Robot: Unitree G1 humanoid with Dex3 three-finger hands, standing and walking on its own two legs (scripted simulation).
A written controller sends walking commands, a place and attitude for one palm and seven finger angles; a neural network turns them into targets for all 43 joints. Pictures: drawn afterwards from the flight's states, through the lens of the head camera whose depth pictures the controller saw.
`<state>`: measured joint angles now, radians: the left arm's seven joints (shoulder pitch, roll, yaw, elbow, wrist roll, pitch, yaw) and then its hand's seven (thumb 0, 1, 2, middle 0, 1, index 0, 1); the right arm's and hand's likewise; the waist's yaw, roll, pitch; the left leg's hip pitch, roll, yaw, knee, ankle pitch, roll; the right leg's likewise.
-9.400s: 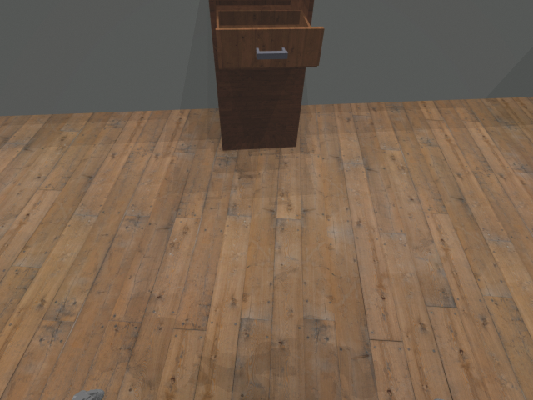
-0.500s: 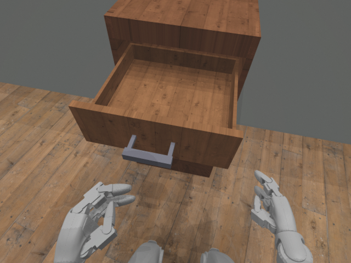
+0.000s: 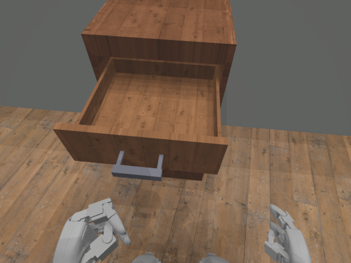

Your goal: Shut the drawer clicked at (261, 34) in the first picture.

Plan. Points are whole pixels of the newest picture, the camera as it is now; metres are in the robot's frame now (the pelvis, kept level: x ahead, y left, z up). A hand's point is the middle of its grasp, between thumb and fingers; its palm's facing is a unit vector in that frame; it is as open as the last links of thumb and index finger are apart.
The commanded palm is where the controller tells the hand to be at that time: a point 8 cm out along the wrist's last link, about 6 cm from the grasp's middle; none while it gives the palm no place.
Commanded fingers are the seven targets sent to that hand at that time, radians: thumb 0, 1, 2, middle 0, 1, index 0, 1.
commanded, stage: raise the hand and make a fist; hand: left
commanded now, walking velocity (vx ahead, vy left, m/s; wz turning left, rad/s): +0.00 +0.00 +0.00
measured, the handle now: (139, 164) +0.34 +0.11 +0.02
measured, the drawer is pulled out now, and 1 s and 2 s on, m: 0.30 0.30 0.30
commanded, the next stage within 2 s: bring the fist close to the handle in 0.84 s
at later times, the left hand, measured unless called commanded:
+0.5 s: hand (112, 242) +0.15 +0.11 +0.13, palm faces -0.04 -1.00 +0.00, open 3.2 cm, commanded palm +0.11 +0.16 +0.13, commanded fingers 0.00 0.90 0.90 -1.40 -1.60 -1.40 -1.60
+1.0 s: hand (119, 243) +0.15 +0.10 +0.12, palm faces -0.05 -1.00 -0.01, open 3.3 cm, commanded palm +0.12 +0.15 +0.12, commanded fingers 0.00 0.90 0.90 -1.40 -1.60 -1.40 -1.60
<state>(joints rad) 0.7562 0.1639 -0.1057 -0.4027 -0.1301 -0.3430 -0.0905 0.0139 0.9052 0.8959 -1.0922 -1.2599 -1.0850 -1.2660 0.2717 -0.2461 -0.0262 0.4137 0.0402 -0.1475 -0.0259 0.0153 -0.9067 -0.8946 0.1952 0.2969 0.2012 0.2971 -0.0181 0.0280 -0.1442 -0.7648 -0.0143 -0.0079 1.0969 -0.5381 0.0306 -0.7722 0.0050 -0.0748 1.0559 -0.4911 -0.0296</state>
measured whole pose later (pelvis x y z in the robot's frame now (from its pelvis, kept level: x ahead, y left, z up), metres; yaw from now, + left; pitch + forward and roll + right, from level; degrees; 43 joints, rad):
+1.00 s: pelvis +0.01 -0.01 +0.01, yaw +0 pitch +8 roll -1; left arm 0.85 0.16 -0.13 -0.53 -0.12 -0.27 -0.09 0.01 0.90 0.90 -1.40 -1.60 -1.40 -1.60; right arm 0.28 -0.21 0.02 0.37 0.05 -0.14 -0.02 0.01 -0.91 -0.89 0.20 0.30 0.20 0.30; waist 0.00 0.05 -0.15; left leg -0.64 -0.01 -0.02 1.01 -0.52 0.02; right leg -0.65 0.01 -0.08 0.99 -0.48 -0.04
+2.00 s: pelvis +0.00 -0.01 -0.03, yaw +0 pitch +18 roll -1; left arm 0.44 0.10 -0.19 -0.14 -0.04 -0.38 0.02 0.01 0.90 0.90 -1.40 -1.60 -1.40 -1.60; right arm 0.24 -0.22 0.03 0.40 0.00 -0.09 0.02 0.01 -0.91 -0.89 0.20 0.30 0.20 0.30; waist -0.03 0.02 -0.18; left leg -0.95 -0.01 -0.02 1.22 -0.58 0.01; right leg -0.96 0.00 -0.09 1.20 -0.55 -0.05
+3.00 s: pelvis -0.01 -0.01 -0.02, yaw +1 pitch +18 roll -1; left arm 0.18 0.12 -0.22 0.04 -0.03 -0.38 0.09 -0.01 0.85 0.97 -1.40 -1.60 -1.40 -1.60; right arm 0.22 -0.24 0.03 0.47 0.00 -0.05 0.01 0.01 -0.91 -0.89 0.20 0.30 0.20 0.30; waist -0.04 0.03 -0.14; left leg -0.96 -0.03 -0.03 1.21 -0.56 0.02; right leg -0.96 -0.01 -0.09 1.17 -0.53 -0.04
